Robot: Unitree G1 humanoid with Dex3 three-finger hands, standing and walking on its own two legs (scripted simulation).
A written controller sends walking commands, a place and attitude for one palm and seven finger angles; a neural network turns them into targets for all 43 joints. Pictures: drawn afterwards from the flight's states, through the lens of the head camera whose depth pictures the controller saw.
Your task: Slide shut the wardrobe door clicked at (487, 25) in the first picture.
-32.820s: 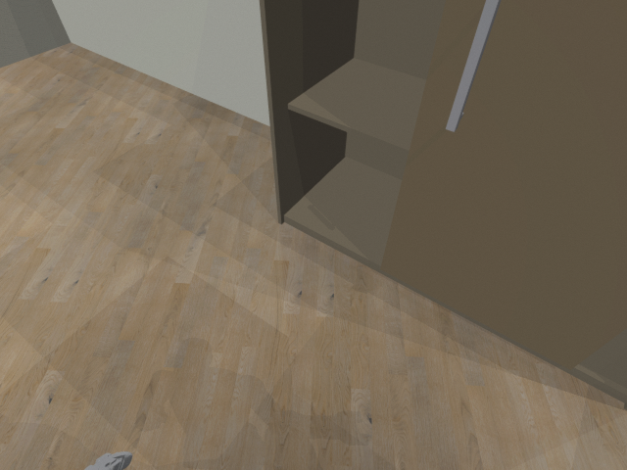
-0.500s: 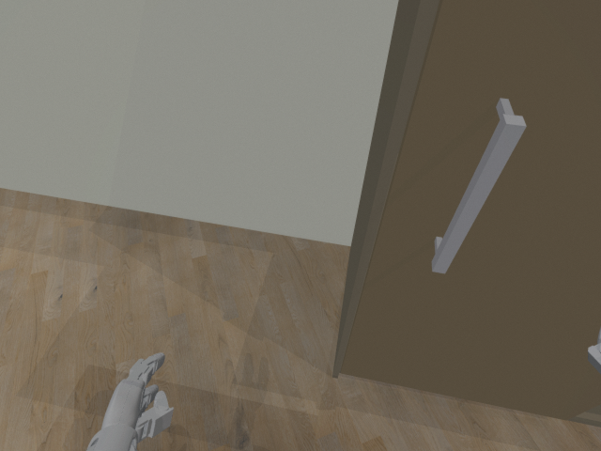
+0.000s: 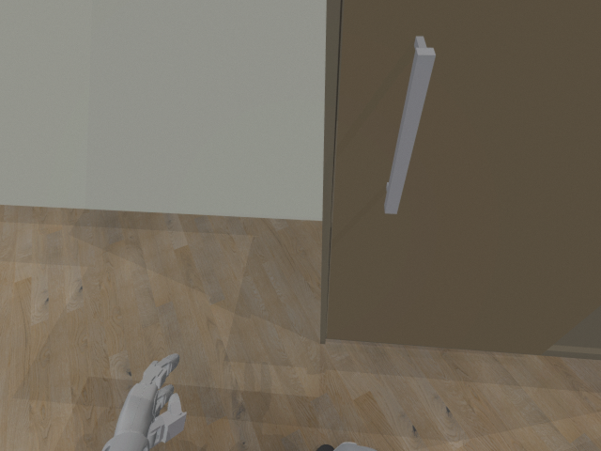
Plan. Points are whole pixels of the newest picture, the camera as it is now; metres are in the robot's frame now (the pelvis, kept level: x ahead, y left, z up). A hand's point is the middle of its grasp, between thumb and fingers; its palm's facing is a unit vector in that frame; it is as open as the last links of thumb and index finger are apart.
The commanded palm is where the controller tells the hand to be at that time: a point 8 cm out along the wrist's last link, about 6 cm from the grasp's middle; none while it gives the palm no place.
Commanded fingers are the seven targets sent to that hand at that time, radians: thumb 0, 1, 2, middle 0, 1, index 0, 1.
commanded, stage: step back with the hand held close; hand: right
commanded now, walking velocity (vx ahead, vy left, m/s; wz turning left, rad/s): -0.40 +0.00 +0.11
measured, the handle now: (403, 137) +0.54 -0.15 +0.13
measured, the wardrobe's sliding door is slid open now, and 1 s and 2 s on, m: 0.00 0.00 0.00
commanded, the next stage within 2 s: stop stepping back and stand still in 0.38 s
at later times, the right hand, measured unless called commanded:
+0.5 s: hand out of the picture +0.08 -0.34 +0.19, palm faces +0.47 +0.83 -0.30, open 7.4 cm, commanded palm +0.05 -0.36 +0.19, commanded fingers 0.00 -0.90 -0.90 0.20 0.30 0.20 0.30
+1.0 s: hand out of the picture -0.03 -0.46 +0.20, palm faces +0.46 +0.87 -0.18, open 7.4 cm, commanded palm -0.10 -0.48 +0.19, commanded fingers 0.00 -0.90 -0.90 0.20 0.30 0.20 0.30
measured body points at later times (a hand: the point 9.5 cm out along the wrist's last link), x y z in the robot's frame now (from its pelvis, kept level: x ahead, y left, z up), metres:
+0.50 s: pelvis -0.12 -0.08 -0.01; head -0.12 -0.13 +0.43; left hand +0.08 +0.15 -0.07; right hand +0.05 -0.38 +0.21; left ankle -0.20 +0.10 -0.72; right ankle +0.00 -0.14 -0.69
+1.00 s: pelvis -0.28 -0.20 -0.01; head -0.32 -0.25 +0.43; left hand -0.18 +0.08 -0.07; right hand -0.06 -0.50 +0.21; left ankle -0.28 -0.07 -0.71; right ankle -0.21 -0.35 -0.73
